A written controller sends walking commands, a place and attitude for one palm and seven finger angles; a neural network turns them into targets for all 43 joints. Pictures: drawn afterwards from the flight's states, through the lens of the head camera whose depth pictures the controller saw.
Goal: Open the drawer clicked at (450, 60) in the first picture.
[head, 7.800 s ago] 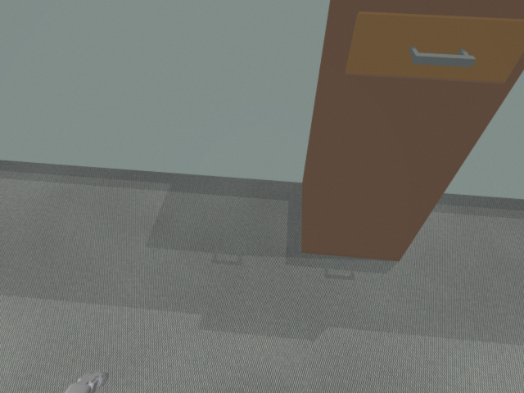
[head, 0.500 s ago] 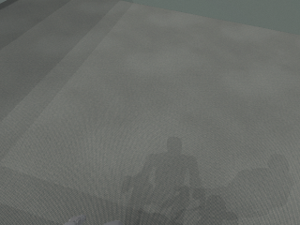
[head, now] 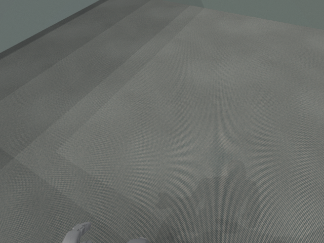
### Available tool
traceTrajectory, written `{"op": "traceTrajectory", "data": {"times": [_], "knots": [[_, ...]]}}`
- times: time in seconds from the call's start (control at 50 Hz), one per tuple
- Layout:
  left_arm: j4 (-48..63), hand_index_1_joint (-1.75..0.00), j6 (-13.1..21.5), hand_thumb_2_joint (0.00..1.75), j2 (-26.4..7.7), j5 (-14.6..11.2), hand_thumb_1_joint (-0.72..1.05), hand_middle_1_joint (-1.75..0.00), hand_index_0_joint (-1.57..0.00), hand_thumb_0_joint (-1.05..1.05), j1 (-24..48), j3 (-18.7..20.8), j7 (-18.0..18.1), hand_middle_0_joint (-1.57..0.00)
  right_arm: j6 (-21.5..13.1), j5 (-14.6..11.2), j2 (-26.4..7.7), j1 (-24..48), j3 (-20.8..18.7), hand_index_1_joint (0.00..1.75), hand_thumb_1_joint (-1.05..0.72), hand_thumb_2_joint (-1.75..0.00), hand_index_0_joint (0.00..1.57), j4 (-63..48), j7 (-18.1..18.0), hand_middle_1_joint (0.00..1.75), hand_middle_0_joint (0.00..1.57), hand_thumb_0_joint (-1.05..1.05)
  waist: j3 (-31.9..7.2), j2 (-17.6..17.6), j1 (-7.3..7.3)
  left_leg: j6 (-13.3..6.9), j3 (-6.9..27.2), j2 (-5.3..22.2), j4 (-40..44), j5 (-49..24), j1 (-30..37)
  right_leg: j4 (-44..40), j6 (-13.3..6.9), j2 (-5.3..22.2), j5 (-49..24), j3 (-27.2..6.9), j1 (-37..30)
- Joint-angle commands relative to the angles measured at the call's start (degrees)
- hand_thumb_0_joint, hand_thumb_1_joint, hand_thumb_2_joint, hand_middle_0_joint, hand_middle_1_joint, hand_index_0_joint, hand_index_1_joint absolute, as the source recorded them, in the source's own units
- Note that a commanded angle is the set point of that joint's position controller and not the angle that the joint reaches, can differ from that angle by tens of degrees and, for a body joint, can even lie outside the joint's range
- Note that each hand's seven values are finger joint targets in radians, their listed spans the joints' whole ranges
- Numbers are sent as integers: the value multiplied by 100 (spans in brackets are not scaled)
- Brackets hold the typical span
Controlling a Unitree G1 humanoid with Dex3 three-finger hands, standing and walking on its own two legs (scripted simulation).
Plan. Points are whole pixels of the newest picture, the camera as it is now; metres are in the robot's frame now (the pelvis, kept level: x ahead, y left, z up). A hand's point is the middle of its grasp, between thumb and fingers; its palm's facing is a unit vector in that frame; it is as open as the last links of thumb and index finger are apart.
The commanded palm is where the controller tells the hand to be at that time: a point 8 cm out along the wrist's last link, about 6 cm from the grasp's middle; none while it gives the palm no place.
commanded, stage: turn to face it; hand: left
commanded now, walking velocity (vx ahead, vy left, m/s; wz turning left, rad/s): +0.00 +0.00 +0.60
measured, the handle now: out of the picture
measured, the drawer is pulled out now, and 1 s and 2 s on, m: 0.00 0.00 0.00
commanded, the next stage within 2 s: none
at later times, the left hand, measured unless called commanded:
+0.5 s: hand out of the picture -0.08 +0.23 -0.18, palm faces +0.39 -0.88 -0.26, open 7.4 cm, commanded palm none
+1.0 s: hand out of the picture -0.01 +0.22 -0.12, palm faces +0.56 -0.78 -0.30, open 7.3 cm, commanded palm none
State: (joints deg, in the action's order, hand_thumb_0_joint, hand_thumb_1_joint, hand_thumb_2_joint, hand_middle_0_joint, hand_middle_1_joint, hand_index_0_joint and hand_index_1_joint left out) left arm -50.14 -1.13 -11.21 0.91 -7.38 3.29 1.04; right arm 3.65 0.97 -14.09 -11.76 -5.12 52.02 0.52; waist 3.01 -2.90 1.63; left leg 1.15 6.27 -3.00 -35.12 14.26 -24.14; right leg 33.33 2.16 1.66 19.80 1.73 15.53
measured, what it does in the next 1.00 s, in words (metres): steps on the spot, turning left: left foot, then right foot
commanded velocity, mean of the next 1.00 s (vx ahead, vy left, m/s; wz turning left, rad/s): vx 0.00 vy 0.00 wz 0.60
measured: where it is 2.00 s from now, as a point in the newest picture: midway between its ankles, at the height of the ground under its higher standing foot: outside the picture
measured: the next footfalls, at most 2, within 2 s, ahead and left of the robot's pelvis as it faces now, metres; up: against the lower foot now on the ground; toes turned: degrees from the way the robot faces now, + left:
left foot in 0.46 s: -0.02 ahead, +0.13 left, +0.00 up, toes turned +25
right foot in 0.92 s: +0.09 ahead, -0.09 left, +0.00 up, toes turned +32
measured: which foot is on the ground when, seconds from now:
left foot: up 0.00-0.44, down 0.46-0.94, up 0.96-1.00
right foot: down 0.00-0.46, up 0.48-0.90, down 0.92-1.00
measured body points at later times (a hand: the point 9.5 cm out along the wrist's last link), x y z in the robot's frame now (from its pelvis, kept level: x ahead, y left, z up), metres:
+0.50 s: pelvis -0.02 +0.02 +0.00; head +0.02 +0.05 +0.44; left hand -0.10 +0.27 -0.16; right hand +0.19 -0.19 -0.13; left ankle -0.06 +0.11 -0.73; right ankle -0.01 -0.12 -0.71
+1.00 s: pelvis -0.01 -0.02 +0.01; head +0.04 -0.03 +0.45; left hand -0.04 +0.26 -0.10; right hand +0.18 -0.21 -0.16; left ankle -0.08 +0.09 -0.69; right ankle +0.05 -0.11 -0.73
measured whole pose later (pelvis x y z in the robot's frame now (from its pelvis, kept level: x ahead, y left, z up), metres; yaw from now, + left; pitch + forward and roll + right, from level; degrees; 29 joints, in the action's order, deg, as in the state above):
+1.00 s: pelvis -0.01 -0.02 +0.01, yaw +37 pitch +0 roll +1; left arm -47.9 -0.2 -10.8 1.0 -6.7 1.7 1.1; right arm 4.1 0.9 -14.8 -13.5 -5.2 53.0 0.4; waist 4.0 -3.9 2.6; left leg 1.7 6.2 -4.3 -50.2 26.2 -24.6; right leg 33.0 -0.4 2.4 18.3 4.1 14.9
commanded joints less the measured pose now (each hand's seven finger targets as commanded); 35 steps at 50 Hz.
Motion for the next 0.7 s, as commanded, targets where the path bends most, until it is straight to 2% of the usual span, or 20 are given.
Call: {"op": "traceTrajectory", "data": {"times": [0.0,0.02,0.04,0.06,0.1,0.18,0.28,0.34,0.36,0.38,0.4,0.42,0.44,0.46,0.48,0.5,0.52,0.56,0.6,0.68], "knots": [[515,-30,65,90,-1361,32,90,-30,-20,0,-111,275,159,-20,-57,73,-660,291,-229,30,-90,-90,20,-674,43,30,20,0,-154,1378,-130,108,-2,265,-2982,1380,-1188,-2375,-926,2463,736,-1846,133],[545,-30,102,90,-1207,22,90,-30,-20,0,135,264,142,-20,-24,85,-579,233,-228,30,-90,-90,20,-535,69,30,20,0,37,1533,-23,145,-162,332,-3290,1153,-1194,-2251,-769,2090,343,-1566,217],[538,-30,121,90,-1062,14,90,-30,-20,0,218,179,113,-20,-2,86,-592,141,-220,30,-90,-90,20,-399,100,30,20,0,208,1303,63,205,-292,404,-3594,797,-1171,-2022,-658,1792,-208,-969,242],[526,-30,156,90,-911,8,90,-30,-20,0,212,126,96,-20,0,79,-549,-16,-207,30,-90,-90,20,-335,121,30,20,0,217,1303,122,270,-411,428,-3723,533,-1192,-1835,-613,1604,-790,-498,82],[442,-30,187,90,-880,17,90,-30,-20,0,-96,109,93,-20,-2,51,-459,-41,-169,30,-90,-90,20,-292,142,30,20,0,79,1221,50,346,-546,442,-3643,349,-1200,-1632,-584,1490,-1463,-112,-323],[226,-30,185,90,-947,34,90,-30,-20,0,-752,136,106,-20,7,30,-459,454,-128,30,-90,-90,20,-417,137,30,20,0,-156,1238,-275,446,-704,553,-2980,571,-1234,-1488,-740,1722,-2090,-29,-1091],[86,-30,156,90,-1172,86,90,-30,-20,0,-1000,203,100,-20,-56,-11,-359,856,3,30,-90,-90,20,-506,137,30,20,0,-370,1479,-454,395,-1016,598,-1553,1078,-691,-1109,-892,1977,-3173,216,-1444],[52,-30,106,90,-1337,87,90,-30,-20,0,-1009,263,83,-20,-121,-34,-319,747,59,30,-90,-90,20,-513,125,30,20,0,-560,1730,-486,258,-1301,476,-717,1057,-69,-767,-827,2023,-3612,456,-1430],[33,-30,95,90,-1335,82,90,-30,-20,0,-1011,268,74,-20,-142,-37,-342,657,61,30,-90,-90,20,-498,115,30,20,0,-642,1739,-444,213,-1368,421,-381,928,124,-623,-762,1999,-3696,528,-1445],[-5,-30,86,90,-1333,65,90,-30,-20,0,-916,282,69,-20,-169,-34,-399,470,43,30,-90,-90,20,-464,105,30,20,0,-701,1667,-322,176,-1380,450,147,576,483,-351,-642,2008,-3526,668,-1328],[23,-30,69,90,-1315,19,90,-30,-20,0,-892,286,48,-20,-199,-12,-535,213,6,30,-90,-90,20,-424,101,30,20,0,-836,1354,-171,109,-1368,401,827,-112,1117,158,-414,1860,-3333,893,-1015],[126,-30,59,90,-1169,-32,90,-30,-20,0,-852,279,28,-20,-272,11,-977,-267,-106,30,-90,-90,20,-317,81,30,20,0,-1234,400,130,-186,-564,1018,1290,-1446,2348,1305,-96,1580,-2403,1051,-56],[422,-30,63,90,-739,-69,90,-30,-20,0,-586,162,-28,-20,-307,10,-1641,-684,-285,30,-90,-90,20,-263,28,30,20,0,-1269,-1496,383,-991,1513,2598,1232,-4252,3235,2538,387,700,1523,1013,1834],[529,-30,-19,90,-785,-7,90,-30,-20,0,-244,130,24,-20,-244,-38,-1707,-960,-278,30,-90,-90,20,-83,-8,30,20,0,-1293,-1112,446,-1422,1356,2891,1115,-4953,3010,3134,327,676,1960,339,1947],[503,-30,-67,90,-798,10,90,-30,-20,0,-137,133,36,-20,-243,-16,-1498,-752,-219,30,-90,-90,20,-101,-48,30,20,0,-1001,-797,342,-1366,964,2654,1195,-4244,2630,3362,295,781,1573,168,1968],[416,-30,-63,90,-762,2,90,-30,-20,0,-76,168,33,-20,-264,13,-1336,-453,-187,30,-90,-90,20,-188,-102,30,20,0,-763,-949,280,-1284,966,2332,1233,-3821,2292,3493,336,743,1255,77,2004],[328,-30,-64,90,-821,-6,90,-30,-20,0,-94,200,6,-20,-258,23,-1179,-66,-128,30,-90,-90,20,-283,-116,30,20,0,-496,-898,119,-1129,701,2017,1296,-3421,1881,3518,346,711,860,-40,1877],[224,-30,-70,90,-834,-5,90,-30,-20,0,-348,209,-36,-20,-289,19,-1057,282,-63,30,-90,-90,20,-404,-107,30,20,0,-437,-635,-80,-948,402,1659,1388,-3101,1667,3389,360,592,441,-34,1629],[203,-30,-68,90,-822,-4,90,-30,-20,0,-373,209,-46,-20,-313,10,-1055,212,-74,30,-90,-90,20,-414,-106,30,20,0,-547,-513,-86,-924,405,1554,1442,-2928,1679,3177,390,514,287,-55,1510],[348,-30,-72,90,-809,-7,90,-30,-20,0,-88,186,-13,-20,-288,25,-1080,3,-113,30,-90,-90,20,-369,-92,30,20,0,-563,-464,17,-1073,886,1589,1485,-2506,1782,2547,421,387,384,-130,1468]]}}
